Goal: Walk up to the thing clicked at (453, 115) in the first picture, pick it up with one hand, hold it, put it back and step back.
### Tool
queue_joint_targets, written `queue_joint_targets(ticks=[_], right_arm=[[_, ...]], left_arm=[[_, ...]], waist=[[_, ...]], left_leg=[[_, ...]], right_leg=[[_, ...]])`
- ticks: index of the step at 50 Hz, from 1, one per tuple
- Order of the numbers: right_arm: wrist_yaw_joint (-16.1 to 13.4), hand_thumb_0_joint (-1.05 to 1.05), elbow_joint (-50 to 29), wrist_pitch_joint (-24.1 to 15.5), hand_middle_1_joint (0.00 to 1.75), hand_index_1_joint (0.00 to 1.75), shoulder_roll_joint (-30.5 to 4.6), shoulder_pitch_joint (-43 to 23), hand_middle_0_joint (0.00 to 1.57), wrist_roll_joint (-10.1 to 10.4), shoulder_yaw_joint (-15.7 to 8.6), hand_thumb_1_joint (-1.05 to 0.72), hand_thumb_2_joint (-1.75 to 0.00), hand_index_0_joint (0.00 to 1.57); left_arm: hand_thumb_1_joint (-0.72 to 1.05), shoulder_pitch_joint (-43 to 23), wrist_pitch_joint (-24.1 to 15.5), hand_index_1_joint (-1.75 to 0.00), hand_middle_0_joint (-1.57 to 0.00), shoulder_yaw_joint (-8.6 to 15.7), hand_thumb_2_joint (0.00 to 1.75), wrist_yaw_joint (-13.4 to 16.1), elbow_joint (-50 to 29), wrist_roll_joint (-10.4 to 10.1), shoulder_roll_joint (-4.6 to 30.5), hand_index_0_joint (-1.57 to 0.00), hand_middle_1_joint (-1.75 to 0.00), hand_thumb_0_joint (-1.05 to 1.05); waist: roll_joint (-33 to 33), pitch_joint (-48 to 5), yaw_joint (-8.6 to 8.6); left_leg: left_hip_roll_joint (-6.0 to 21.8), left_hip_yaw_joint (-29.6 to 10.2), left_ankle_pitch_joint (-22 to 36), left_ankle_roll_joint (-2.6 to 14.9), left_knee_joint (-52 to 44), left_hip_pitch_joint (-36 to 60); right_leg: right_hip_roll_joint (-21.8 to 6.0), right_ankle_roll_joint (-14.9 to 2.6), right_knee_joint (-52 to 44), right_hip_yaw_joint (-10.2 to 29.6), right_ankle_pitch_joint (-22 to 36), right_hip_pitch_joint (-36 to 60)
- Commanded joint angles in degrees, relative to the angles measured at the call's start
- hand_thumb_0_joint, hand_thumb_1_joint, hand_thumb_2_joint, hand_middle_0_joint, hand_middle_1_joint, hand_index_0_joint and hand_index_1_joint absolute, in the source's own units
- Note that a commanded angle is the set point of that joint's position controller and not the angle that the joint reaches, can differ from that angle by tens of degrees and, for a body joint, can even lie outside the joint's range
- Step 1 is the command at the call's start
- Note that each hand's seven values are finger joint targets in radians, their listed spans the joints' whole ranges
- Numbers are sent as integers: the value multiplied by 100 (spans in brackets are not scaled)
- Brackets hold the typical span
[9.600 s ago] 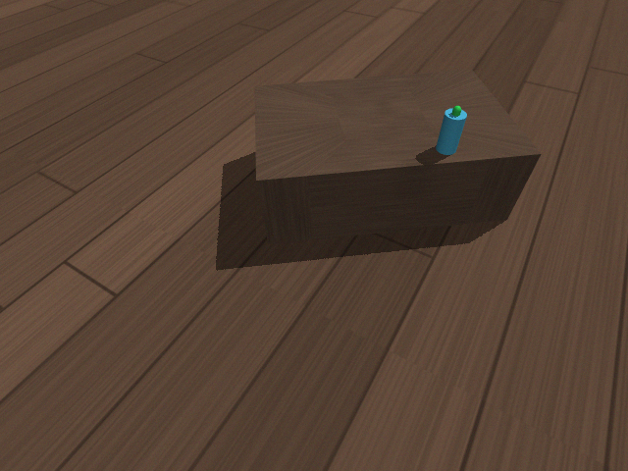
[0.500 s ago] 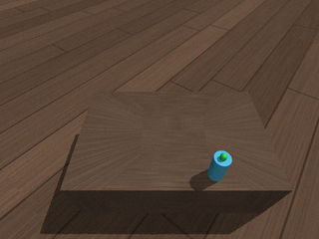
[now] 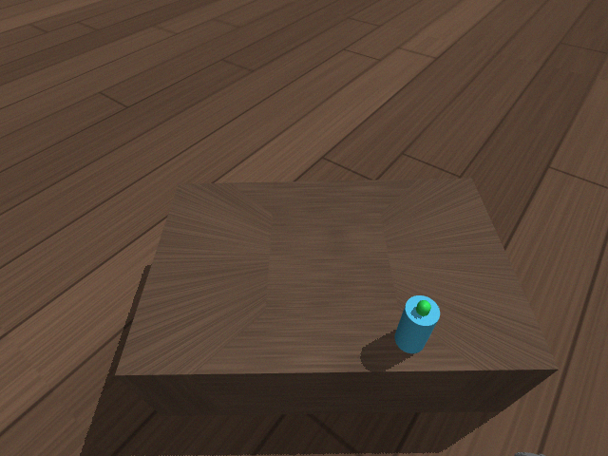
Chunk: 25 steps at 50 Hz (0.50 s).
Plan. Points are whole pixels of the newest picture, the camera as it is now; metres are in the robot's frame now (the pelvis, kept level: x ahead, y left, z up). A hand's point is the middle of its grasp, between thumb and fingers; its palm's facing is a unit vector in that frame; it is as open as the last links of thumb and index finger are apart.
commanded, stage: walk up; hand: right
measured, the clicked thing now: (417, 322) +0.46 -0.23 -0.33
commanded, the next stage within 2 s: stand in 0.36 s
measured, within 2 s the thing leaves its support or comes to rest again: neither
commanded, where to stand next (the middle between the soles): +0.07 -0.01 m, yaw +0 degrees
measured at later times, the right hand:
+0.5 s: hand out of the picture +0.08 -0.25 -0.16, palm faces +0.00 +0.94 -0.33, open 7.4 cm
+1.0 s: hand out of the picture +0.09 -0.25 -0.16, palm faces -0.02 +0.94 -0.33, open 7.4 cm
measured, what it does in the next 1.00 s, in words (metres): stands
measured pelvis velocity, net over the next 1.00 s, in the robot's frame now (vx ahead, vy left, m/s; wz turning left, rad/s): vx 0.01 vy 0.00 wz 0.00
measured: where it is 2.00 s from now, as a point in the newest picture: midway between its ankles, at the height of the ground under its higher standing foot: outside the picture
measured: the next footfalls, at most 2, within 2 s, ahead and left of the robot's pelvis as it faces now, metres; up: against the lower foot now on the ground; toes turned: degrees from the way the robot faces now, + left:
none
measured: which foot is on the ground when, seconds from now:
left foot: down 0.00-1.00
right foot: down 0.00-1.00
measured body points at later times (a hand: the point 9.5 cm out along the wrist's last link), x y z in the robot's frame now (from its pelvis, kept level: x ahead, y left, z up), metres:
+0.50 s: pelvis +0.01 +0.00 +0.00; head +0.02 +0.00 +0.45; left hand +0.10 +0.30 -0.13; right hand +0.08 -0.30 -0.13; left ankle +0.01 +0.13 -0.75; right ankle +0.02 -0.13 -0.75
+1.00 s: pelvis +0.01 +0.00 +0.00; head +0.03 +0.00 +0.45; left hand +0.09 +0.30 -0.13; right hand +0.09 -0.30 -0.13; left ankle +0.01 +0.13 -0.75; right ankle +0.02 -0.13 -0.75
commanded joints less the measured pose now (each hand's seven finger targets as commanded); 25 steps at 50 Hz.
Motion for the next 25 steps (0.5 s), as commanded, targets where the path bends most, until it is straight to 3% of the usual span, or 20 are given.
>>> queue_joint_targets(ticks=[1, 16, 25], right_arm=[[-92, 0, -297, -110, 30, 30, -1210, -271, 20, 20, -223, -90, -90, 20], [-106, 0, -266, -113, 30, 30, -1193, -175, 20, 18, -234, -90, -90, 20], [-83, 0, -269, -94, 30, 30, -1214, -129, 20, 18, -185, -90, -90, 20]], left_arm=[[90, -288, -111, -30, -20, 222, 90, 75, -337, 24, 1233, -20, -30, 0], [90, -230, -77, -30, -20, 222, 90, 90, -360, 26, 1212, -20, -30, 0], [90, -175, -119, -30, -20, 209, 90, 110, -428, 22, 1258, -20, -30, 0]], waist=[[-62, -539, -10], [-40, -623, -2], [-27, -566, -25]], left_leg=[[564, -411, 342, 225, -397, 76], [583, -331, 680, 230, -429, 279], [623, -423, 703, 195, -485, 285]], right_leg=[[-617, -204, -376, 479, 497, 128], [-595, -172, -308, 455, 813, 190], [-625, -177, -344, 480, 704, 184]])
